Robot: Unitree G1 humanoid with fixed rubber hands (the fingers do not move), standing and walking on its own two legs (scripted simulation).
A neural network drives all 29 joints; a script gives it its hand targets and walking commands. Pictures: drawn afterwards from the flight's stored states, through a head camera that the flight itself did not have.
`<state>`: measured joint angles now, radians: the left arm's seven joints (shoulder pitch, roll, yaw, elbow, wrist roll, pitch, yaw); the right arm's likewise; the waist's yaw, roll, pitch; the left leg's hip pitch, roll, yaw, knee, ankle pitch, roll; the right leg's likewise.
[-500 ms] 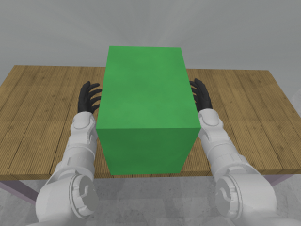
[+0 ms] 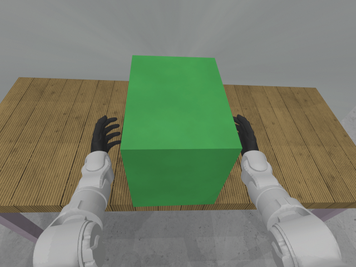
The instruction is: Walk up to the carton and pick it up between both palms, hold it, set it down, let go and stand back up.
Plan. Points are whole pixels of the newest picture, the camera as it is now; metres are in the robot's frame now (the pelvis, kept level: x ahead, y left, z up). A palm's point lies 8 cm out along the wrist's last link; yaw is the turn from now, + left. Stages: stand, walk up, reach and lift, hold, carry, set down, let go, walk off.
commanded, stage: set down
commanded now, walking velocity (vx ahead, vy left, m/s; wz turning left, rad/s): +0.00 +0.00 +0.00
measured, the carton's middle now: (174, 131) +0.47 +0.02 +0.03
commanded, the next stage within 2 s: none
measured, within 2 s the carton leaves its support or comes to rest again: neither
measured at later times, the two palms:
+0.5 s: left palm (82, 177) +0.33 +0.21 +0.04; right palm (260, 178) +0.33 -0.17 +0.05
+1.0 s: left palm (66, 220) +0.24 +0.22 +0.03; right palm (277, 216) +0.25 -0.19 +0.05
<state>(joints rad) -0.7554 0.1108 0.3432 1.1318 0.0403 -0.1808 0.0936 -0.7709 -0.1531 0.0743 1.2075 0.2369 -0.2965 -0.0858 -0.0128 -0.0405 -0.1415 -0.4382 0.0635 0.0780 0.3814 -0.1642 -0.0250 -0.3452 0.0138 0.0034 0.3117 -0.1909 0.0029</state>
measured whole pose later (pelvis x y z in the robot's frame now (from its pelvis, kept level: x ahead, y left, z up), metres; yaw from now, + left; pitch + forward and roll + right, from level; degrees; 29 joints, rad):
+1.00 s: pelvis -0.04 +0.00 +0.00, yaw +0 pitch +6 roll -1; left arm -0.05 0.12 0.18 0.28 -0.08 0.08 0.06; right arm -0.07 -0.21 0.10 0.37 0.28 -0.09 -0.03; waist -0.01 -0.03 -0.12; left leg -0.35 0.07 0.07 0.36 -0.12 -0.02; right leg -0.27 0.02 0.00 0.31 -0.15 0.00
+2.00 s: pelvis -0.03 -0.01 +0.00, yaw +0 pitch +4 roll +0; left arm 0.32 0.12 0.11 0.06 -0.08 0.09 0.04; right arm 0.37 -0.21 0.09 0.10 0.21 -0.09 -0.02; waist -0.01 -0.03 -0.03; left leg -0.27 0.06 0.07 0.34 -0.13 -0.02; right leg -0.20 0.02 0.00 0.31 -0.18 0.00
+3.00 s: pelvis -0.01 -0.01 +0.00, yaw +0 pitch +5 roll +0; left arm 0.27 0.13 0.11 0.35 -0.01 0.08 -0.01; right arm 0.20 -0.21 0.07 0.61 0.08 -0.23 -0.01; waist -0.01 -0.03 -0.01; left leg -0.27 0.06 0.08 0.34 -0.15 -0.02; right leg -0.20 0.01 0.00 0.31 -0.20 0.00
